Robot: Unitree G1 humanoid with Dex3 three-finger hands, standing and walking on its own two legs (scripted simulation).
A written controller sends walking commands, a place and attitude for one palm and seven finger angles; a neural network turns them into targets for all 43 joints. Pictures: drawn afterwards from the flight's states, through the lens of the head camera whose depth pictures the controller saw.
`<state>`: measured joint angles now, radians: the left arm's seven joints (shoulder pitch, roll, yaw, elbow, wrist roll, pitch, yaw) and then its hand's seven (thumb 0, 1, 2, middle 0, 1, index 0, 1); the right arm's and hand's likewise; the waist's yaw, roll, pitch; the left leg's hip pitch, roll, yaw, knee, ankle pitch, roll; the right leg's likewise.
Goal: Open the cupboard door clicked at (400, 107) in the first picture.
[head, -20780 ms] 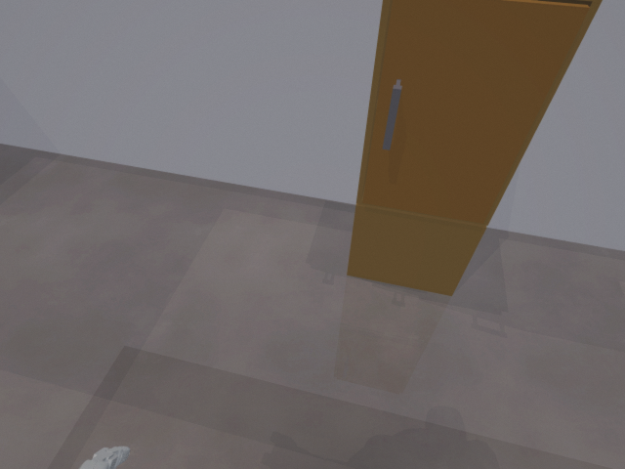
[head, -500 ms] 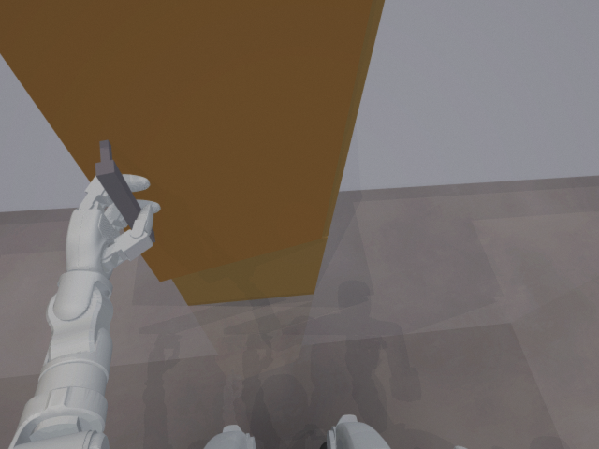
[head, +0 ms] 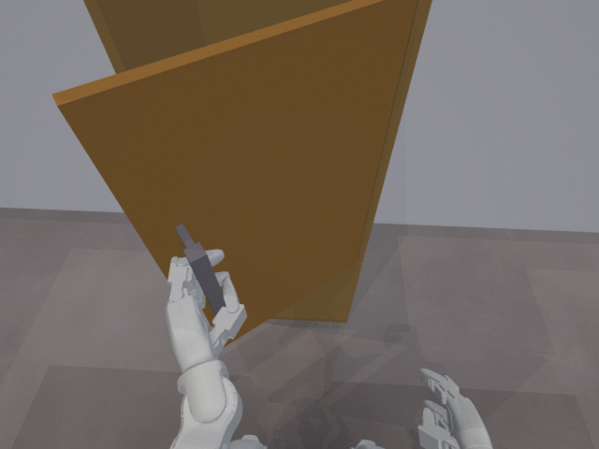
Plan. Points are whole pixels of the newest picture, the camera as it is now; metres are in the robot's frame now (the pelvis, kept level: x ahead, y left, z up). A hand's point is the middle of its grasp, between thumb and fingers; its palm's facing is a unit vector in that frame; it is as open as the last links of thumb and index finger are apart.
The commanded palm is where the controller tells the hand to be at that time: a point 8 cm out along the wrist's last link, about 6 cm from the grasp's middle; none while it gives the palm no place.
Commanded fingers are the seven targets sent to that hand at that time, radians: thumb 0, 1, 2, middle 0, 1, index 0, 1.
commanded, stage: pull the door open along its arc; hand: left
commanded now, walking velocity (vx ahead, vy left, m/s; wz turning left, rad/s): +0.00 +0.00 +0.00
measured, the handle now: (203, 275) +0.33 +0.15 +0.04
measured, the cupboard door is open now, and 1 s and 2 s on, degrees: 37 44 44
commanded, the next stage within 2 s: open thumb and fingers to let go in 0.10 s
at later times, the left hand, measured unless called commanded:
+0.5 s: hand (254, 334) +0.25 +0.08 +0.04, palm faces +0.42 -0.91 -0.02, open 8.1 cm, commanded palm +0.20 +0.12 +0.04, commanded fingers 0.00 -0.22 0.42 -0.32 -1.23 -0.32 -1.23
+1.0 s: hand (251, 337) +0.25 +0.08 +0.05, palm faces +0.37 -0.93 +0.00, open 15.1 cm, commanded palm +0.21 +0.12 +0.04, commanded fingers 0.00 -0.50 0.30 -0.15 -0.30 -0.15 -0.30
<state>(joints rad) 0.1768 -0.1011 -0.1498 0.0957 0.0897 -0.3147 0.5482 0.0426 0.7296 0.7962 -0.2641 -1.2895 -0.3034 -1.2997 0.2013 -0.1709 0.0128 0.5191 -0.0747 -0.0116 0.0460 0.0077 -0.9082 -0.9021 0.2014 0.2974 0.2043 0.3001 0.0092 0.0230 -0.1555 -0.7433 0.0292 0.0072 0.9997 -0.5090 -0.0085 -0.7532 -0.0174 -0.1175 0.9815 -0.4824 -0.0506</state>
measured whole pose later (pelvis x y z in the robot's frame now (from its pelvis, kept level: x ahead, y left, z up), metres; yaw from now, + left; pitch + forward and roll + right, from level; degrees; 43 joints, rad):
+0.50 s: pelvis -0.01 -0.03 -0.01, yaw +2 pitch +13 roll +1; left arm 0.28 -0.09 -0.19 0.03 0.08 -0.31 0.52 0.01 0.36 0.66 -0.32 -1.25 -0.35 -1.29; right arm 0.21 -0.19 0.01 0.54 -0.08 -0.06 0.00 0.01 -0.91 -0.90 0.20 0.30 0.20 0.30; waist 0.00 0.03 -0.16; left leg -0.75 0.03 -0.02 1.01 -0.49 -0.04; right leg -0.76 -0.02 -0.15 1.02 -0.50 -0.09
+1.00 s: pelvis -0.03 +0.00 -0.01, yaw +1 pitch +12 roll +0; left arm 0.18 -0.09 -0.24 0.11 0.11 -0.33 0.56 -0.01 -0.49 0.30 -0.24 -0.74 -0.25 -0.73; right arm 0.20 -0.18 0.02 0.55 -0.07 -0.06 0.00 0.01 -0.91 -0.90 0.20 0.30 0.20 0.30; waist 0.00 0.03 -0.14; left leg -0.78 0.02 -0.01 1.05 -0.49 -0.01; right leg -0.78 -0.03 -0.13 1.03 -0.47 -0.06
